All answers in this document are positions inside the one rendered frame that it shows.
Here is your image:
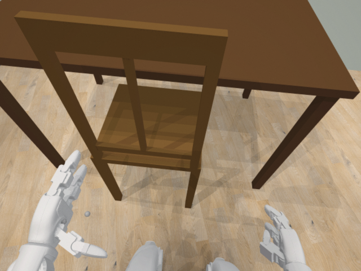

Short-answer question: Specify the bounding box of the right robot hand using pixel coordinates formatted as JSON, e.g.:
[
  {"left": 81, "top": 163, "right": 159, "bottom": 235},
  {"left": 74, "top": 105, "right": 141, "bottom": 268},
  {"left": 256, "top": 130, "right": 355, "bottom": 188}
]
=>
[{"left": 260, "top": 205, "right": 306, "bottom": 269}]

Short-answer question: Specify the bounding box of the robot left thigh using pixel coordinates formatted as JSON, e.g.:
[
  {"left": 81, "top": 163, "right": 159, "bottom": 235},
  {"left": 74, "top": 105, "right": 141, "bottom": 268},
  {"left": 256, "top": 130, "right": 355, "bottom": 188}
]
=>
[{"left": 125, "top": 244, "right": 163, "bottom": 271}]

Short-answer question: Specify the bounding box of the table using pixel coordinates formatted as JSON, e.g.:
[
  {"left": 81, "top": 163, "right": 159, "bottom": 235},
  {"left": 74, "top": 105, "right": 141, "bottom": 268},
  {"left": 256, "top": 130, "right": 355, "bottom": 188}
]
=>
[{"left": 0, "top": 0, "right": 360, "bottom": 189}]

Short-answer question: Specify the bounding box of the left robot shin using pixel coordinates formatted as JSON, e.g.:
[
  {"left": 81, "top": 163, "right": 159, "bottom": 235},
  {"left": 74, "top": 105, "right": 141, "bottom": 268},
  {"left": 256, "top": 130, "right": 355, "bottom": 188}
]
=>
[{"left": 145, "top": 241, "right": 156, "bottom": 246}]

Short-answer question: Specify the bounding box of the left robot forearm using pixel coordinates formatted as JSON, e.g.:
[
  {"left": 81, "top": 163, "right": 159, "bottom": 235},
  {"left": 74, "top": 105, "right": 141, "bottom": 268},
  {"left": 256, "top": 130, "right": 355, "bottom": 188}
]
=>
[{"left": 7, "top": 243, "right": 58, "bottom": 271}]

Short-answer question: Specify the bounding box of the left robot hand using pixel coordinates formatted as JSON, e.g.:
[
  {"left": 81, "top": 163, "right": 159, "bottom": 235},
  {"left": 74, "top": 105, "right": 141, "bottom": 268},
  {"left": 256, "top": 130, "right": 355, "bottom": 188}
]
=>
[{"left": 28, "top": 150, "right": 108, "bottom": 258}]

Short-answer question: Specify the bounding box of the chair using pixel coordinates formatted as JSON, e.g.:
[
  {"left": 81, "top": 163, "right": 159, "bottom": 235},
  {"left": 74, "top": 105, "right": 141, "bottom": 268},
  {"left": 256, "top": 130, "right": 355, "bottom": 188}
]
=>
[{"left": 14, "top": 11, "right": 228, "bottom": 208}]

